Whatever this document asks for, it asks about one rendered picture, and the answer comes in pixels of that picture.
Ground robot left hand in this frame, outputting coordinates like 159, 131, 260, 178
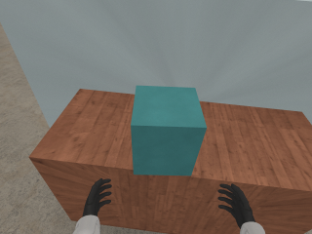
82, 178, 112, 216

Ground carton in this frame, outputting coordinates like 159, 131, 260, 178
131, 85, 207, 176

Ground left robot forearm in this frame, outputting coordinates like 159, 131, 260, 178
72, 214, 100, 234

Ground robot right hand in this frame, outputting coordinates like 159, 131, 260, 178
217, 183, 255, 229

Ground pedestal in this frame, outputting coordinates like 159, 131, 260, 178
29, 89, 312, 234

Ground right robot forearm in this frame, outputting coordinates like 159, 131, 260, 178
240, 221, 265, 234

